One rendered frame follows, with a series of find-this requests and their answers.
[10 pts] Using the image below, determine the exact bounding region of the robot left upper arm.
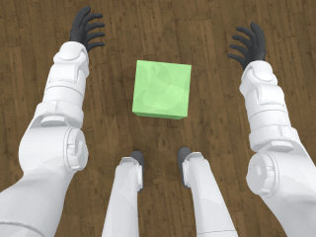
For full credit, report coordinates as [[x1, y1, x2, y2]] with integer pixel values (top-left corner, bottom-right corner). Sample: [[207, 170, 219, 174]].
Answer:
[[0, 125, 89, 237]]

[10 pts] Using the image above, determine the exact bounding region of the carton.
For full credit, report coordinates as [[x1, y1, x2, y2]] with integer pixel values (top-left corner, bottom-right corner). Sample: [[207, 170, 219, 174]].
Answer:
[[132, 60, 192, 119]]

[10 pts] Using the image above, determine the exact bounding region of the right robot forearm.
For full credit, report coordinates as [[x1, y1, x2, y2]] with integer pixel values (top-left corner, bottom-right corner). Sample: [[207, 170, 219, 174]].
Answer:
[[239, 60, 316, 168]]

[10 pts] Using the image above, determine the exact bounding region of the left robot forearm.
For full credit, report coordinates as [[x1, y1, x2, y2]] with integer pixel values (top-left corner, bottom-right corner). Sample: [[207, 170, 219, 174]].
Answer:
[[19, 41, 90, 170]]

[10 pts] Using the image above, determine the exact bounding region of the right robot hand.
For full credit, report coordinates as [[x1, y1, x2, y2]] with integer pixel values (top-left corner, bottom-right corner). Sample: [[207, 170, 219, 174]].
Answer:
[[227, 22, 267, 72]]

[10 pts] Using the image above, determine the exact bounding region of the robot right upper arm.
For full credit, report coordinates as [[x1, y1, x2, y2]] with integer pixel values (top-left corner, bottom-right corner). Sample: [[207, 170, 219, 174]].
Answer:
[[246, 150, 316, 237]]

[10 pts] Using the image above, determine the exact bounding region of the robot left foot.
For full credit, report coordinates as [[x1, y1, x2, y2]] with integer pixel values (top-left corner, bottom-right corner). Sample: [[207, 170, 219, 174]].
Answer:
[[129, 150, 145, 194]]

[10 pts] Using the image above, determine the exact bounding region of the robot right thigh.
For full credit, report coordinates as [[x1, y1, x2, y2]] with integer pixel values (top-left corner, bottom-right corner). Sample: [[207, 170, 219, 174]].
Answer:
[[182, 157, 238, 237]]

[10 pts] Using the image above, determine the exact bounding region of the left robot hand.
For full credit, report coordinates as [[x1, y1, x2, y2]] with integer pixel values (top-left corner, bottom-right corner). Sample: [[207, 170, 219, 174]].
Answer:
[[69, 6, 106, 54]]

